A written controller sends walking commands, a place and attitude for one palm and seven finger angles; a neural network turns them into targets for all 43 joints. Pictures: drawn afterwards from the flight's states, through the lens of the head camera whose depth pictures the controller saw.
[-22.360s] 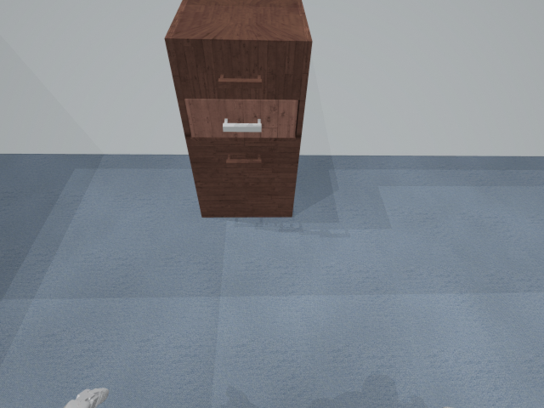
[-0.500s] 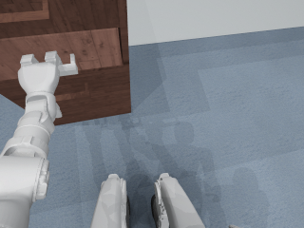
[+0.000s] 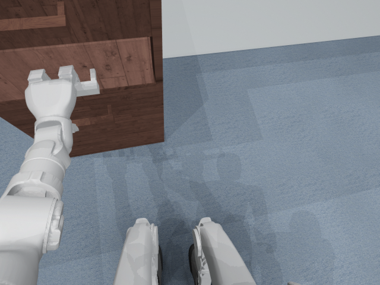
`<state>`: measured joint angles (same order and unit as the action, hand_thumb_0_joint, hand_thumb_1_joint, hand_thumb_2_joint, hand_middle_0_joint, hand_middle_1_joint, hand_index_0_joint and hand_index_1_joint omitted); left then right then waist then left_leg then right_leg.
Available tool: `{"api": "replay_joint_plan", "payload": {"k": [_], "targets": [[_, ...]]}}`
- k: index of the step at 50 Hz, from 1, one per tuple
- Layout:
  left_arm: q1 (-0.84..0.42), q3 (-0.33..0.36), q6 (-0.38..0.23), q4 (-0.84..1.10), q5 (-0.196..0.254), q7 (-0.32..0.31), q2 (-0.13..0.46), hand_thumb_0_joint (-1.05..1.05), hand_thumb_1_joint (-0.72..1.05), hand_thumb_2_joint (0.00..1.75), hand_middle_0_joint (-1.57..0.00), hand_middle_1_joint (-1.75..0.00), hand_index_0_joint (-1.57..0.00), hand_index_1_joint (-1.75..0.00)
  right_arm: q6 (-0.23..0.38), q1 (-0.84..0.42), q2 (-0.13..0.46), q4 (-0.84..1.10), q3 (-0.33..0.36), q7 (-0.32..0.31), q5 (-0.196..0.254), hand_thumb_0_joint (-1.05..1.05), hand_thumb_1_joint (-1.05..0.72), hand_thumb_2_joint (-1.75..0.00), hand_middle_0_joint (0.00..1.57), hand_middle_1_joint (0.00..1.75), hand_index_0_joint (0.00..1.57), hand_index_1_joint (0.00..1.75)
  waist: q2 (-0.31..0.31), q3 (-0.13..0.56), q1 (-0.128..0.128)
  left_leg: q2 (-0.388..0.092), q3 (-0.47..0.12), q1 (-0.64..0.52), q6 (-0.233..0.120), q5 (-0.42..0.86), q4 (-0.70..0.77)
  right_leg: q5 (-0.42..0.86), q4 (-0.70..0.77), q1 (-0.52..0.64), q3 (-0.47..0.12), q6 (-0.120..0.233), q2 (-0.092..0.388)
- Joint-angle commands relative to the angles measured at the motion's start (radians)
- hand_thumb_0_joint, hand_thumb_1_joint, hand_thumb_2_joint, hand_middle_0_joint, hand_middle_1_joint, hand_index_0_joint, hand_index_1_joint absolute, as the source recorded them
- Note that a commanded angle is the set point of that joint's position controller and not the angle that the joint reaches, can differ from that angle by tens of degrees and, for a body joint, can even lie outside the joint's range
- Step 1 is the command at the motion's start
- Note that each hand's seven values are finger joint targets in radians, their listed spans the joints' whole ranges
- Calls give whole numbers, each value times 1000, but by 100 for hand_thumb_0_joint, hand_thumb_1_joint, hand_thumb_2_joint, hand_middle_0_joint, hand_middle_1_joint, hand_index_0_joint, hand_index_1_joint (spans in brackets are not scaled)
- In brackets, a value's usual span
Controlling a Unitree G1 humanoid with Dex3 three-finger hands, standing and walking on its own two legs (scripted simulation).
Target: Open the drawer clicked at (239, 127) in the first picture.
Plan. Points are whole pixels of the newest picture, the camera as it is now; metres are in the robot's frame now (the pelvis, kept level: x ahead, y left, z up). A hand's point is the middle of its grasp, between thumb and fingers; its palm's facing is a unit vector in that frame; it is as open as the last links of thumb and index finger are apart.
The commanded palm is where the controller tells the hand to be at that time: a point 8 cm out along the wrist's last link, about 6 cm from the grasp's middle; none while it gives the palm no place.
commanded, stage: close the thumb around the handle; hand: left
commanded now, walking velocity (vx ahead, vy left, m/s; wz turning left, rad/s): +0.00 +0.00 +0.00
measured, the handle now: (65, 83) +0.54 +0.26 -0.04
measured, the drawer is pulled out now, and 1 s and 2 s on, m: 0.00 0.02 0.08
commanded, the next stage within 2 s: pull the drawer open in 0.40 s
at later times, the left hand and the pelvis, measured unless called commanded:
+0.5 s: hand (64, 110) +0.49 +0.26 -0.06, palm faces -0.03 -0.02 -1.00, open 5.6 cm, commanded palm +0.47 +0.24 -0.01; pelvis +0.00 +0.00 +0.00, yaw +0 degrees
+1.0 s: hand (64, 119) +0.47 +0.26 -0.06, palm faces -0.04 -0.05 -1.00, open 5.7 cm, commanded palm +0.44 +0.23 -0.01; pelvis +0.02 +0.01 +0.02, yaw +0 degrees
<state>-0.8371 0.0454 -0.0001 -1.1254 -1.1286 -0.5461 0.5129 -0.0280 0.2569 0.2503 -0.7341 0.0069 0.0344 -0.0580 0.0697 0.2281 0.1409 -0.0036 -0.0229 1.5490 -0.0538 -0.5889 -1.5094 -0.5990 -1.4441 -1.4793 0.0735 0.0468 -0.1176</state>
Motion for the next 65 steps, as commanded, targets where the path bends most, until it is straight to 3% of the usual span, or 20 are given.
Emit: {"api": "replay_joint_plan", "payload": {"k": [1, 6, 10, 12, 21, 25, 28, 30, 31, 37, 42, 44, 46, 52, 54, 57, 62, 65], "targets": [[-310, 44, 4, 151, 9, -28, 228, 0, 40, 68, -36, -130, -36, -130, 3, 198, 179, 30, 67, -13, 6, 0, -90, -90, 20, 30, 20, 30, 105, 559, 5, -14, -53, -520, 9, 395, 150, 349, 169, 253, -37, -9, 20], [-303, 49, -11, 162, 11, -29, 233, 0, 68, 80, -38, -133, -38, -133, 6, 196, 178, 33, 66, -14, 6, 0, -90, -90, 20, 30, 20, 30, 86, 551, 2, -12, -49, -491, 5, 368, 150, 337, 172, 270, -43, -10, 21], [-296, 48, -16, 161, 7, -36, 224, 0, 90, 90, -40, -135, -40, -135, 6, 195, 177, 30, 69, -12, 4, 0, -90, -90, 20, 30, 20, 30, 106, 547, 0, -14, -52, -510, 9, 376, 150, 330, 168, 243, -40, -7, 20], [-329, 34, -17, 160, 7, -39, 207, 0, 90, 90, -40, -135, -40, -135, 7, 198, 175, 24, 70, -12, 3, 0, -90, -90, 20, 30, 20, 30, 107, 540, 14, -17, -61, -523, 10, 377, 152, 320, 166, 219, -35, -7, 20], [-320, 50, -4, 158, 15, -39, 235, 0, 90, 90, -40, -135, -40, -135, 7, 204, 180, 26, 70, -12, 5, 0, -90, -90, 20, 30, 20, 30, 85, 582, 7, -11, -47, -492, 5, 377, 143, 355, 168, 283, -46, -12, 20], [-317, 67, -2, 151, 18, -33, 266, 0, 90, 90, -40, -135, -40, -135, 7, 200, 182, 23, 65, -13, 6, 0, -90, -90, 20, 30, 20, 30, 89, 552, 3, -11, -44, -475, 4, 369, 143, 354, 169, 280, -48, -12, 22], [-246, 63, -8, 174, 20, -27, 235, 0, 90, 90, -40, -135, -40, -135, 3, 192, 178, 35, 68, -10, 7, 0, -90, -90, 20, 30, 20, 30, 109, 580, -25, -11, -49, -525, 10, 401, 160, 367, 164, 285, -41, -7, 21], [-202, 38, -12, 192, 28, -25, 179, 0, 90, 90, -40, -135, -40, -135, 1, 188, 172, 41, 74, -6, 9, 0, -90, -90, 20, 30, 20, 30, 112, 588, -29, -12, -50, -560, 12, 419, 168, 375, 171, 286, -38, -7, 21], [-165, 48, -12, 189, 32, -25, 183, 0, 90, 90, -40, -135, -40, -135, -1, 185, 171, 43, 73, -5, 10, 0, -90, -90, 20, 30, 20, 30, 86, 574, -37, -12, -46, -550, 11, 416, 171, 381, 176, 303, -42, -8, 20], [-71, 62, -31, 249, 33, -33, 163, 0, 90, 90, -40, -135, -40, -135, -8, 171, 165, 51, 80, -4, 10, 0, -90, -90, 20, 30, 20, 30, 81, 588, -61, -17, -48, -592, 16, 473, 182, 432, 168, 324, -43, -6, 25], [-27, 51, -34, 287, 31, -62, 118, 0, 90, 90, -40, -135, -40, -135, -12, 172, 161, 45, 89, 0, 5, 0, -90, -90, 20, 30, 20, 30, 63, 581, -60, -21, -54, -636, 20, 546, 186, 495, 169, 328, -42, -7, 26], [-18, 28, -29, 278, 24, -73, 84, 0, 90, 90, -40, -135, -40, -135, -16, 170, 161, 42, 92, 3, 4, 0, -90, -90, 20, 30, 20, 30, 67, 543, -55, -22, -57, -642, 22, 544, 192, 475, 176, 303, -36, -7, 26], [-19, 27, -27, 275, 22, -84, 78, 0, 90, 90, -40, -135, -40, -135, -17, 170, 161, 39, 96, 4, 1, 0, -90, -90, 20, 30, 20, 30, 37, 542, -50, -21, -54, -637, 19, 539, 190, 483, 181, 314, -39, -8, 26], [55, 53, -15, 311, 28, -89, 85, 0, 90, 90, -40, -135, -40, -135, -27, 164, 157, 50, 98, 8, -2, 0, -90, -90, 20, 30, 20, 30, 55, 593, -84, -16, -48, -685, 25, 625, 198, 571, 173, 377, -45, -5, 32], [83, 32, -11, 335, 29, -91, 47, 0, 90, 90, -40, -135, -40, -135, -32, 158, 152, 56, 100, 10, -1, 0, -90, -90, 20, 30, 20, 30, 81, 593, -84, -22, -52, -730, 29, 674, 203, 578, 181, 358, -40, -8, 32], [104, 42, -10, 327, 34, -90, 58, 0, 90, 90, -40, -135, -40, -135, -34, 146, 151, 60, 98, 7, -1, 0, -90, -90, 20, 30, 20, 30, 22, 559, -80, -17, -46, -681, 23, 616, 205, 571, 187, 387, -47, -8, 31], [98, 19, -16, 339, 20, -103, 22, 0, 90, 90, -40, -135, -40, -135, -33, 135, 149, 61, 101, 7, -3, 0, -90, -90, 20, 30, 20, 30, 56, 550, -78, -20, -53, -710, 27, 624, 211, 540, 187, 346, -40, -7, 33], [118, 28, -11, 321, 13, -109, 35, 0, 90, 90, -40, -135, -40, -135, -37, 127, 151, 65, 99, 4, -2, 0, -90, -90, 20, 30, 20, 30, 26, 525, -83, -16, -48, -672, 24, 578, 215, 522, 191, 358, -43, -6, 32]]}}
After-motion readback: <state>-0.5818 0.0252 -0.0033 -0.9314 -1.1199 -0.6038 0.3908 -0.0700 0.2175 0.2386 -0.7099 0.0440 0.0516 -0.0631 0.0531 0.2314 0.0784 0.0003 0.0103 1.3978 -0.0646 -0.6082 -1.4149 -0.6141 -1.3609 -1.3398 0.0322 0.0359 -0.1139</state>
